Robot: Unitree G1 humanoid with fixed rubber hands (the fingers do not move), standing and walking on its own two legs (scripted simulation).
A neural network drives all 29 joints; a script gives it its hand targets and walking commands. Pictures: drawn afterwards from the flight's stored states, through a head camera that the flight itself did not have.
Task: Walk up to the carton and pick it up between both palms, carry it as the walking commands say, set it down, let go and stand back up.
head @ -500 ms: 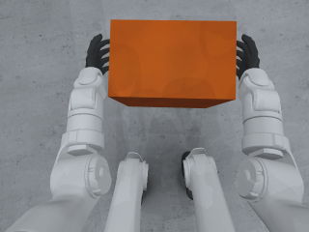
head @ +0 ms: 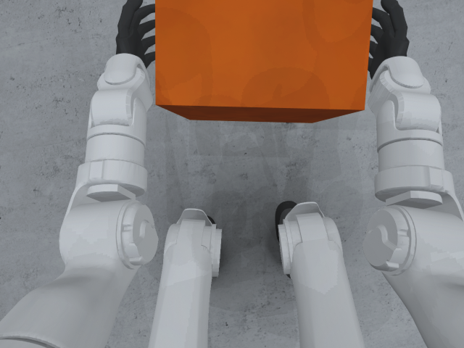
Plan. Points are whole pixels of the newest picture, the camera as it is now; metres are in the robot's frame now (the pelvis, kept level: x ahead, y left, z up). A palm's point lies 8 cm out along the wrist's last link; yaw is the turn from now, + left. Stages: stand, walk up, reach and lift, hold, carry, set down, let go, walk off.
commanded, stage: set down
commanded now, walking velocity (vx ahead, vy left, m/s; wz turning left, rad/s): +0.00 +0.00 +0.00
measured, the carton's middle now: (255, 66) +0.54 -0.04 -0.20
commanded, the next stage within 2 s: none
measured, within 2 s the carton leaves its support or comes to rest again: rests again in 1.14 s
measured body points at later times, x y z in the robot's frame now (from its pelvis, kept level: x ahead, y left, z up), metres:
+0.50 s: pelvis +0.00 +0.00 -0.05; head +0.37 -0.01 +0.21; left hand +0.57 +0.14 -0.21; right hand +0.54 -0.22 -0.21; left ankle +0.10 +0.12 -0.42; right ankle +0.12 -0.13 -0.42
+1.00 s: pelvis +0.00 +0.00 -0.07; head +0.37 -0.01 +0.19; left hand +0.57 +0.14 -0.24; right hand +0.54 -0.22 -0.24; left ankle +0.10 +0.12 -0.42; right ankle +0.12 -0.13 -0.42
